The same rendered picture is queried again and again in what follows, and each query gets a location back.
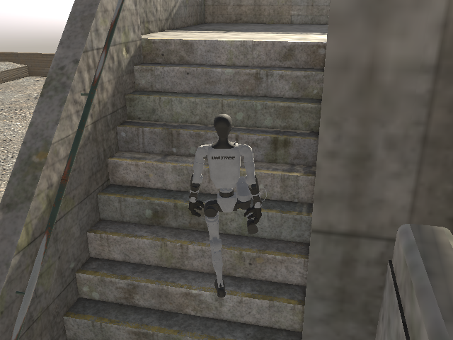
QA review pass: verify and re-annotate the right robot forearm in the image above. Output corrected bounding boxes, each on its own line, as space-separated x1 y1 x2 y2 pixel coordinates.
249 174 262 208

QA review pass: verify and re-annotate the robot left foot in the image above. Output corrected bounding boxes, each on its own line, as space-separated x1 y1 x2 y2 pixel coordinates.
214 279 226 298

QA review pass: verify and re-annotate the robot right hand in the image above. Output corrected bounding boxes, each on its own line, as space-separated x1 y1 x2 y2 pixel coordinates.
244 205 262 225

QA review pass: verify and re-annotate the robot left hand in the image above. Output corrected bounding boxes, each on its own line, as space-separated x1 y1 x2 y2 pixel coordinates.
188 200 204 217

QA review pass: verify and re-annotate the left robot forearm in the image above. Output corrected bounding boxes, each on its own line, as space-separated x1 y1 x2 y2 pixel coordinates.
189 174 200 203

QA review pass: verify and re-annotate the left robot upper arm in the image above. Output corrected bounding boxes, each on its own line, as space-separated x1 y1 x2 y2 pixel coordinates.
192 144 209 184

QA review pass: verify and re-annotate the left robot thigh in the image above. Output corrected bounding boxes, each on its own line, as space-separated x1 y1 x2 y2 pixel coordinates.
204 200 222 251

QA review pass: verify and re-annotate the right robot upper arm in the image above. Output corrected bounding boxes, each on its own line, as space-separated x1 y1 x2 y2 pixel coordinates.
239 144 256 185

